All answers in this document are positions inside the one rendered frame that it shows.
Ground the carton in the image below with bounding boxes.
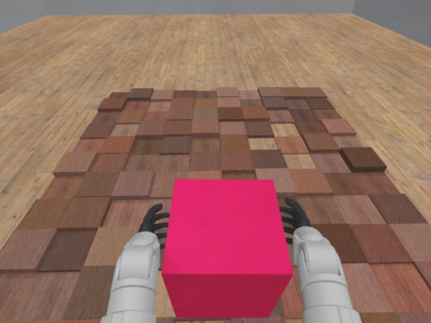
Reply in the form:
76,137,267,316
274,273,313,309
162,179,293,318

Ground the left robot hand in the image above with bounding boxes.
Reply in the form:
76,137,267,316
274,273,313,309
138,203,170,249

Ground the right robot forearm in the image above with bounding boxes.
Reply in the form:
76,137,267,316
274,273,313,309
292,226,362,323

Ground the left robot forearm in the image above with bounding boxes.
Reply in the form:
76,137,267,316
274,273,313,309
100,231,160,323

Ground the right robot hand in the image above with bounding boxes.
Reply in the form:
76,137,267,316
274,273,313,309
279,198,311,245

